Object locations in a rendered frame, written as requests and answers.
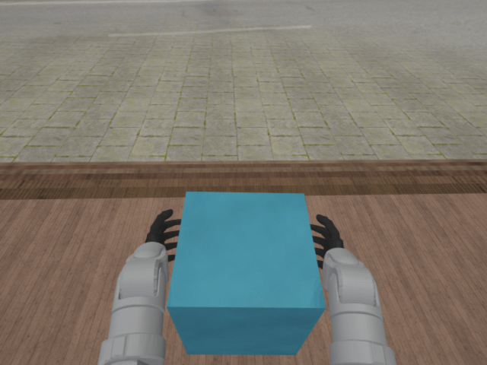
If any robot left forearm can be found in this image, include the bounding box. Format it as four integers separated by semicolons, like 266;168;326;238
97;242;169;365

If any robot right hand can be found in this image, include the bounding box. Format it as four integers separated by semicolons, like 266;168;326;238
310;214;344;269

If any robot right forearm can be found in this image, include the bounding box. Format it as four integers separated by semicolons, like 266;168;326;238
323;248;396;365

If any carton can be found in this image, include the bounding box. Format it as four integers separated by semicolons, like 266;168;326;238
167;192;326;355

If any robot left hand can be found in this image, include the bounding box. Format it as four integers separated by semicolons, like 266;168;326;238
145;209;181;262

